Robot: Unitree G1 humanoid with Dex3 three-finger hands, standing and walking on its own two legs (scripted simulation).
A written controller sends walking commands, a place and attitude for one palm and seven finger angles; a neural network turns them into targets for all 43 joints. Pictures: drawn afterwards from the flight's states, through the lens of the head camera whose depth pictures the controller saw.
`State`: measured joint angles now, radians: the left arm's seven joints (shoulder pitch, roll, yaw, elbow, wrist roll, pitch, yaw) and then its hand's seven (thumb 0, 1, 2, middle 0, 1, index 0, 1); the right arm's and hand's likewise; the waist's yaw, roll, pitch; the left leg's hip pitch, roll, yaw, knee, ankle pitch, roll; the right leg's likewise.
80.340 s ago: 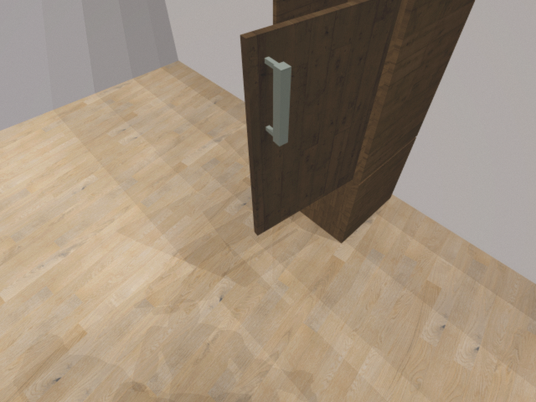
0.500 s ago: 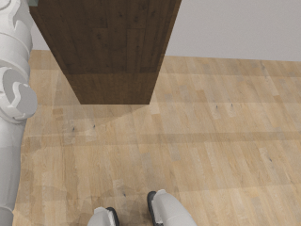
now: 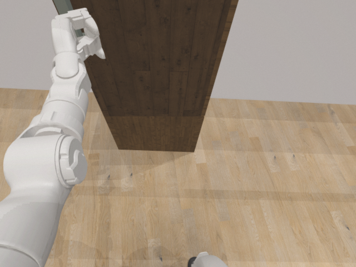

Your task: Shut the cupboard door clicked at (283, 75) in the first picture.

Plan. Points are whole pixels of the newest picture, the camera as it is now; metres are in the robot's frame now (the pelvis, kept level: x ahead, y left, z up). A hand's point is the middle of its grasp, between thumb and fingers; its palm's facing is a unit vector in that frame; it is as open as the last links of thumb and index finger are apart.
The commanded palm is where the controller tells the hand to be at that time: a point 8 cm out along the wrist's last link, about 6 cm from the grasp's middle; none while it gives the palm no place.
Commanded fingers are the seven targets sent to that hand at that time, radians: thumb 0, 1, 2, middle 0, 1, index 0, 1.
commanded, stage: pull the fist back off the door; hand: left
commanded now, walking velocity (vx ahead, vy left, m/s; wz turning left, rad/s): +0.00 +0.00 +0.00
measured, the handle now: (70, 11) +0.68 +0.14 +0.15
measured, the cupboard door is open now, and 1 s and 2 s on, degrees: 3 3 3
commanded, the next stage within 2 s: draw the hand back to the body in 0.30 s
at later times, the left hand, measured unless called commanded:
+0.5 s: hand (108, 57) +0.51 +0.06 +0.16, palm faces +0.13 -0.99 +0.00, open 3.1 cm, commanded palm +0.45 +0.13 +0.15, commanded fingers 0.00 0.90 0.90 -1.30 -1.50 -1.30 -1.50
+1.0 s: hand (41, 138) +0.34 +0.15 +0.17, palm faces +0.13 -0.99 -0.10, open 3.0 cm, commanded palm +0.29 +0.21 +0.17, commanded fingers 0.00 0.90 0.90 -1.02 -1.20 -1.02 -1.20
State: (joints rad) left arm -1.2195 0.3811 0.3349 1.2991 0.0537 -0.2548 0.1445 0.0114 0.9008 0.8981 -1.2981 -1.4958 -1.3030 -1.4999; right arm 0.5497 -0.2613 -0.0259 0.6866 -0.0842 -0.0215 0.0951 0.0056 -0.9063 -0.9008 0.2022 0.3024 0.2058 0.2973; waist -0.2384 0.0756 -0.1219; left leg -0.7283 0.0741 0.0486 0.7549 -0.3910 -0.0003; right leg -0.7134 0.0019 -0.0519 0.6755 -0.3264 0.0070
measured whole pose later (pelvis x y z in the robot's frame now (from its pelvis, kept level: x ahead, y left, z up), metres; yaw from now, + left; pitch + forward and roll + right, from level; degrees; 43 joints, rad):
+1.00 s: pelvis -0.04 -0.01 +0.02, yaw +1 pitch +1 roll +0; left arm -0.40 0.22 0.14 0.49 -0.12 -0.10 0.01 0.01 0.90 0.90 -1.23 -1.42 -1.24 -1.43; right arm 0.22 -0.26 0.00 0.63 0.05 -0.06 -0.06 0.02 -0.91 -0.90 0.20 0.30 0.20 0.30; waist -0.01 0.06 -0.07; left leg -0.28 0.04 0.07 0.54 -0.28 0.00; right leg -0.30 -0.02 -0.04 0.54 -0.26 0.00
